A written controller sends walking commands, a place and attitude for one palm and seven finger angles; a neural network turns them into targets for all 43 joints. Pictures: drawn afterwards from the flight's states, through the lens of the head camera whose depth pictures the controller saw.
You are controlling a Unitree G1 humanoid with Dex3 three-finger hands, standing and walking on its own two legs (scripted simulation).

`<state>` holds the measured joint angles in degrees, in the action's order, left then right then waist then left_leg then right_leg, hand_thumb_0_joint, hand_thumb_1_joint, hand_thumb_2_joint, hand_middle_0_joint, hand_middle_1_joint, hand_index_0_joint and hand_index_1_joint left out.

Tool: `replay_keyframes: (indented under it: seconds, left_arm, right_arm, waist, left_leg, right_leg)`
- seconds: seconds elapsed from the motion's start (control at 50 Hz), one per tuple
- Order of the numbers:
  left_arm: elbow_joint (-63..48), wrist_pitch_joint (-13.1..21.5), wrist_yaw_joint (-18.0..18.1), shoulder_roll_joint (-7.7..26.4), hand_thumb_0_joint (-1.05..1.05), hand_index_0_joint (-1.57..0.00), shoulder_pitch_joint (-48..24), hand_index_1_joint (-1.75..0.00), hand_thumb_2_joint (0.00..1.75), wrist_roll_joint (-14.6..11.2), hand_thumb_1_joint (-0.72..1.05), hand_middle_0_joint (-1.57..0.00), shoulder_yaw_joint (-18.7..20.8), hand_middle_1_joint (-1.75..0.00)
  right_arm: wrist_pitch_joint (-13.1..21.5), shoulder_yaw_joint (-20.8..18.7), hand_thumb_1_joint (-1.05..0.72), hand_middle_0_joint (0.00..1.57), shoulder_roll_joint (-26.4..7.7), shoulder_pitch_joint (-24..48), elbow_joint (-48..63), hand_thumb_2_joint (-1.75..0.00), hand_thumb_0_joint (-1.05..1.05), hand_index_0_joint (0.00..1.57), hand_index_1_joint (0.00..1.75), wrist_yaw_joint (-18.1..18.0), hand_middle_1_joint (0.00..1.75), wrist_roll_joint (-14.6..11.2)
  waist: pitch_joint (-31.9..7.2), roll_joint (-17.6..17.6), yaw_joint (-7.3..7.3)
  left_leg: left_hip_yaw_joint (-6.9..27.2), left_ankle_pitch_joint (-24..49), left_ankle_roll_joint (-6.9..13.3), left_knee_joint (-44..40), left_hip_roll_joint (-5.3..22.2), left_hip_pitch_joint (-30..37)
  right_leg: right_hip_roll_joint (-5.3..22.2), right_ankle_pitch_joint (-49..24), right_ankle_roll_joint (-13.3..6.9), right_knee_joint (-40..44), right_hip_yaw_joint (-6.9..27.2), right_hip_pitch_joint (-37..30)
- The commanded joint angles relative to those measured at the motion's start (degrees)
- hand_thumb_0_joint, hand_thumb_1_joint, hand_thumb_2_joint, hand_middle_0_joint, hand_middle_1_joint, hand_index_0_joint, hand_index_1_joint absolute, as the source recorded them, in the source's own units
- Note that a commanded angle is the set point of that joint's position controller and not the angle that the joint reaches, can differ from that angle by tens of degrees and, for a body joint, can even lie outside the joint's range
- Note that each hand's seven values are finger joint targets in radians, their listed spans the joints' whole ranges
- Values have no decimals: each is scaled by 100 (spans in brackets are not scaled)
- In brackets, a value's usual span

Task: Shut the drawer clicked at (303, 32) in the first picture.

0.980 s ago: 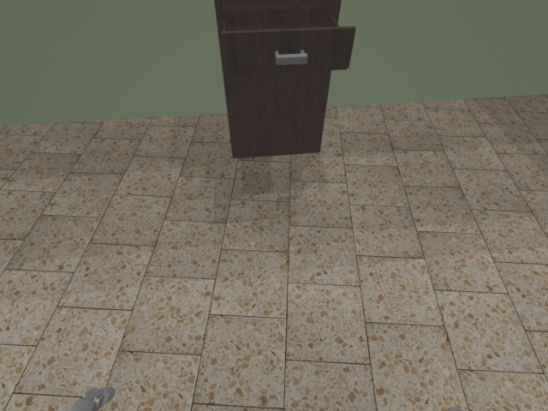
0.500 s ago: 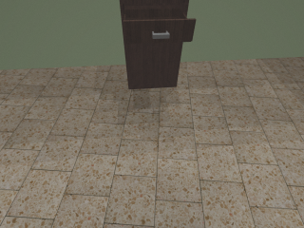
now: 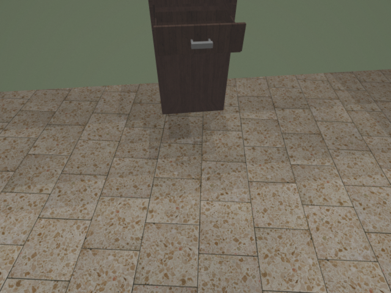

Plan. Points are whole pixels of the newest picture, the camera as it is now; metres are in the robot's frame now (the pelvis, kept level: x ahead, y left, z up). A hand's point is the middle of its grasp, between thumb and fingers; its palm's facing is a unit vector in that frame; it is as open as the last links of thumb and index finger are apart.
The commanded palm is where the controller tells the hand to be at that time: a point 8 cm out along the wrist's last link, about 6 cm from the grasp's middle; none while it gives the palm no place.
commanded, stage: look at it before walking up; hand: left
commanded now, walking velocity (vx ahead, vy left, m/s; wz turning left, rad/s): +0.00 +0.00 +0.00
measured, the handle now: (201, 42) +1.22 +0.04 -0.05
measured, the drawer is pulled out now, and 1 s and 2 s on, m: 0.30 0.30 0.30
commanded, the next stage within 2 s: walk to a spot facing it in 0.56 s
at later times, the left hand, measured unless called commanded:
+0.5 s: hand out of the picture +0.08 +0.25 -0.15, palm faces -0.03 -0.94 -0.33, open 7.4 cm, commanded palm none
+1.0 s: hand out of the picture +0.07 +0.18 -0.17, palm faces -0.15 -0.96 -0.23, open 7.4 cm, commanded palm none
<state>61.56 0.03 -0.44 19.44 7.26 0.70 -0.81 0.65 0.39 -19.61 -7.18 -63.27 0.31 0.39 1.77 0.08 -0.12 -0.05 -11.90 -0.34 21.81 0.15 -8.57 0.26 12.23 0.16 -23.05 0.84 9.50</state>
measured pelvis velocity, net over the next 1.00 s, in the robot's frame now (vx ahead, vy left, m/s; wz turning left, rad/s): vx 0.04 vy -0.03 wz -0.18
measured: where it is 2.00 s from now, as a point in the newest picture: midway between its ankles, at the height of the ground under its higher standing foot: (223, 258)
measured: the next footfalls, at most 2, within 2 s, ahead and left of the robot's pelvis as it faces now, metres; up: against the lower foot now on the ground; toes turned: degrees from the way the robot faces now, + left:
left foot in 1.56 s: +0.43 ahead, +0.00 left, +0.00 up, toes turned -12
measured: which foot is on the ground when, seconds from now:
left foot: down 0.00-1.00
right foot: down 0.00-1.00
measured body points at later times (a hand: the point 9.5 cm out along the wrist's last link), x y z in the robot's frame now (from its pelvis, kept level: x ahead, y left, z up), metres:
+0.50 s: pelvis +0.01 +0.00 +0.00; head +0.01 +0.00 +0.45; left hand +0.08 +0.30 -0.13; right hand +0.09 -0.29 -0.13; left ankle +0.00 +0.12 -0.74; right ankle +0.00 -0.12 -0.74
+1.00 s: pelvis +0.04 -0.03 -0.02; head +0.05 -0.05 +0.43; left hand +0.08 +0.23 -0.16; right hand +0.02 -0.29 -0.17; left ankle +0.00 +0.12 -0.74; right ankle +0.05 -0.12 -0.74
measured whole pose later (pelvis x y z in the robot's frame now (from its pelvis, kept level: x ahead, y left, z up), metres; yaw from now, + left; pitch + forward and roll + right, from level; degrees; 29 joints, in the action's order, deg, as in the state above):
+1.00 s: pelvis +0.04 -0.03 -0.02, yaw -10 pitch -1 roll +2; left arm 59.5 -1.7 -2.9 12.7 18.2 1.5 1.5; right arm 1.2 -1.7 -14.5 -15.7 -61.3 0.2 1.2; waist 2.2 1.1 0.9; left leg -9.1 -21.1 -2.5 28.3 4.6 -4.8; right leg 1.7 22.8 -0.3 -38.7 -3.7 18.6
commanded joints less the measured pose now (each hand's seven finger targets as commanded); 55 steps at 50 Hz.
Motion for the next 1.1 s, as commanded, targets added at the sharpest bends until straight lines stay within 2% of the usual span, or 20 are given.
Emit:
replay_keyframes:
  seconds: [0.0, 0.18, 0.32, 0.64, 0.68, 0.72, 0.76, 0.78, 0.8, 0.82, 0.84, 0.88, 0.92, 0.94, 0.96, 0.98, 1.0, 1.02, 1.04, 1.08]
  left_arm:
    - [-353, 147, 98, 1202, 0, -20, -217, -30, 90, -5, 90, -20, 283, -30]
    - [-318, 145, 102, 1169, 0, -20, -207, -30, 90, -7, 90, -20, 279, -30]
    - [-306, 161, 114, 1184, 0, -20, -191, -30, 90, -7, 90, -20, 279, -30]
    - [-288, 161, 111, 1193, 0, -20, -173, -30, 90, -1, 90, -20, 278, -30]
    - [-133, 38, 122, 551, 0, -20, 212, -30, 90, -6, 90, -20, 153, -30]
    - [-180, -68, 63, 506, 0, -20, 355, -30, 90, 32, 90, -20, 174, -30]
    - [-342, -115, -17, 509, 0, -20, 416, -30, 90, 63, 90, -20, 247, -30]
    - [-440, -120, -50, 476, 0, -20, 442, -30, 90, 68, 90, -20, 279, -30]
    - [-532, -105, -81, 391, 0, -20, 480, -30, 90, 63, 90, -20, 300, -30]
    - [-653, -92, -104, 267, 0, -20, 348, -30, 90, 63, 90, -20, 329, -30]
    - [-787, -69, -128, 207, 0, -20, 176, -30, 90, 72, 90, -20, 353, -30]
    - [-900, -3, -175, 85, 0, -20, 165, -30, 90, 66, 90, -20, 401, -30]
    - [-862, 34, -205, -108, 0, -20, 464, -30, 90, 59, 90, -20, 408, -30]
    - [-729, 48, -213, -204, 0, -20, 887, -30, 90, 58, 90, -20, 426, -30]
    - [-510, 73, -203, -188, 0, -20, 1500, -30, 90, 76, 90, -20, 462, -30]
    - [-271, 137, -149, 182, 0, -20, 2230, -30, 90, 110, 90, -20, 548, -30]
    - [-153, 233, -33, 875, 0, -20, 2756, -30, 90, 111, 90, -20, 688, -30]
    - [-165, 235, 67, 809, 0, -20, 2957, -30, 90, 0, 90, -20, 670, -30]
    - [-233, 270, 94, 616, 0, -20, 2575, -30, 90, -4, 90, -20, 641, -30]
    - [-368, 306, 96, 247, 0, -20, 2007, -30, 90, 33, 90, -20, 543, -30]
  right_arm:
    - [150, -252, -90, 20, -1146, 284, 364, -90, 0, 20, 30, -105, 30, 12]
    - [164, -250, -90, 20, -1155, 316, 321, -90, 0, 20, 30, -112, 30, 11]
    - [174, -253, -90, 20, -1158, 302, 323, -90, 0, 20, 30, -124, 30, 2]
    - [163, -255, -90, 20, -1178, 358, 318, -90, 0, 20, 30, -122, 30, 5]
    - [80, -113, -90, 20, -540, -10, 185, -90, 0, 20, 30, -104, 30, 51]
    - [7, -155, -90, 20, -536, -223, 192, -90, 0, 20, 30, -91, 30, 78]
    - [-28, -261, -90, 20, -707, -310, 299, -90, 0, 20, 30, -87, 30, 100]
    - [-27, -317, -90, 20, -825, -414, 351, -90, 0, 20, 30, -95, 30, 98]
    - [-10, -397, -90, 20, -974, -546, 395, -90, 0, 20, 30, -102, 30, 83]
    - [39, -472, -90, 20, -1035, -654, 434, -90, 0, 20, 30, -112, 30, 74]
    - [95, -498, -90, 20, -987, -784, 443, -90, 0, 20, 30, -118, 30, 79]
    - [173, -514, -90, 20, -826, -816, 479, -90, 0, 20, 30, -129, 30, 93]
    - [189, -502, -90, 20, -694, -673, 534, -90, 0, 20, 30, -123, 30, 111]
    - [187, -500, -90, 20, -648, -533, 549, -90, 0, 20, 30, -123, 30, 112]
    - [179, -493, -90, 20, -582, -431, 562, -90, 0, 20, 30, -116, 30, 100]
    - [180, -433, -90, 20, -302, -437, 635, -90, 0, 20, 30, -78, 30, 58]
    - [189, -304, -90, 20, 170, -290, 916, -90, 0, 20, 30, -21, 30, 20]
    - [222, -337, -90, 20, -16, 87, 1104, -90, 0, 20, 30, -13, 30, 62]
    - [252, -390, -90, 20, -82, 78, 1030, -90, 0, 20, 30, -3, 30, 51]
    - [245, -400, -90, 20, 68, 36, 905, -90, 0, 20, 30, 7, 30, 81]
  waist:
    - [-387, -113, 24]
    - [-414, 3, 31]
    - [-529, -24, 19]
    - [-387, -40, 21]
    - [-434, -45, 19]
    - [-141, 31, 3]
    - [321, 234, -9]
    - [496, 432, -49]
    - [470, 739, -87]
    - [579, 979, -151]
    - [628, 868, -218]
    - [480, 699, -164]
    - [368, 684, -3]
    - [232, 634, 200]
    - [42, 405, 477]
    - [-201, -641, 766]
    - [-109, -2531, 913]
    - [-85, -1867, 943]
    - [197, -1333, 716]
    - [398, -547, 407]
  left_leg:
    - [550, 586, 193, -331, 653, 74]
    - [557, 719, 193, -392, 679, 132]
    - [544, 1146, 193, -342, 705, 257]
    - [537, 998, 179, -457, 701, 298]
    - [324, 334, 76, -311, 694, 399]
    - [309, -1024, 122, -336, 734, 238]
    - [552, -2213, 263, -579, 925, -16]
    - [813, -2585, 405, -761, 1149, 1]
    - [1199, -2825, 626, -996, 1543, 158]
    - [1460, -2637, 890, -1225, 1971, 247]
    - [1476, -2100, 1054, -1269, 2143, 513]
    - [980, -1052, 1034, -984, 2178, 720]
    - [352, -415, 820, -611, 1986, 286]
    - [-42, -336, 666, -214, 1824, 17]
    - [-393, -576, 463, 640, 1543, -531]
    - [-887, -1005, 187, 2083, 1015, -1400]
    - [-1141, -2308, -117, 3957, 262, -3097]
    - [-381, -2150, -9, 4539, 377, -3320]
    - [-140, -1436, 70, 4659, 618, -3332]
    - [-55, -901, -19, 4751, 791, -3108]
  right_leg:
    - [642, -465, -205, 441, 603, -4]
    - [633, -637, -186, 423, 567, -71]
    - [654, -1120, -189, 360, 527, -208]
    - [656, -1005, -170, 498, 534, -164]
    - [564, -321, -109, 400, 558, -30]
    - [399, 990, -149, 295, 630, 456]
    - [151, 1687, -177, -30, 588, 1035]
    - [-18, 1703, -166, -477, 438, 1372]
    - [-181, 1485, -126, -1190, 90, 1644]
    - [-117, 1405, -79, -1988, -165, 1974]
    - [75, 1603, -60, -2382, -93, 2388]
    - [369, 1563, -48, -2351, -79, 2414]
    - [380, 1383, -55, -1817, -319, 1624]
    - [280, 994, -66, -1395, -508, 963]
    - [103, 381, -99, -848, -674, -16]
    - [358, 719, -245, -171, -90, -1051]
    - [1893, 1419, -837, 965, 2672, -1532]
    - [2189, 1387, -1171, 1372, 3555, -1328]
    - [1980, 1350, -1239, 1307, 3081, -1048]
    - [1821, 1298, -1282, 1281, 2680, -298]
